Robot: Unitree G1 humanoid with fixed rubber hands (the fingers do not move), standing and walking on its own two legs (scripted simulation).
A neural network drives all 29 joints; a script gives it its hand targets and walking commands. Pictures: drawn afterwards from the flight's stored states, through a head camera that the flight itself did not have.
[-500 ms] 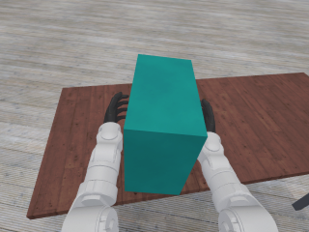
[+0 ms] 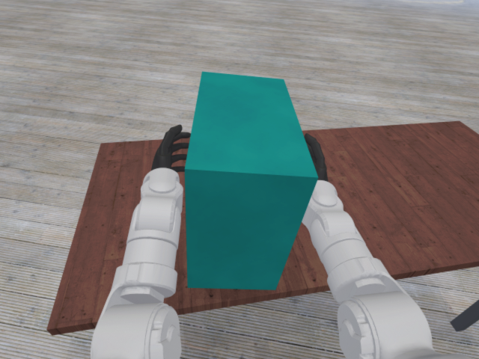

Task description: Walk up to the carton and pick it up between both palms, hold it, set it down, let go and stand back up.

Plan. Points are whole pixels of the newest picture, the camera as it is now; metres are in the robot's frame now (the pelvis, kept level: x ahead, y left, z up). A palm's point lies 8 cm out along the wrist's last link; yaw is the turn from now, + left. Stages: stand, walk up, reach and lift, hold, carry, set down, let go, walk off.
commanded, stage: reach and lift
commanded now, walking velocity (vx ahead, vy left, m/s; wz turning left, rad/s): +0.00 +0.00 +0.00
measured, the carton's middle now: (238, 178) +0.43 -0.02 +0.11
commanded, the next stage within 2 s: hold in 1.78 s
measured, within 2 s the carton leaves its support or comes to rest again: neither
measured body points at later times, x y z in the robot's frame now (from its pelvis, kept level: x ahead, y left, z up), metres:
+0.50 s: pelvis +0.00 -0.01 +0.00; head -0.04 +0.01 +0.45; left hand +0.41 +0.10 +0.20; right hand +0.40 -0.16 +0.19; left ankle +0.06 +0.12 -0.75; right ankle -0.02 -0.15 -0.75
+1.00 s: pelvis +0.01 -0.01 +0.00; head -0.05 +0.00 +0.44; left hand +0.40 +0.11 +0.23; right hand +0.40 -0.15 +0.22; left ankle +0.06 +0.12 -0.75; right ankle -0.02 -0.15 -0.75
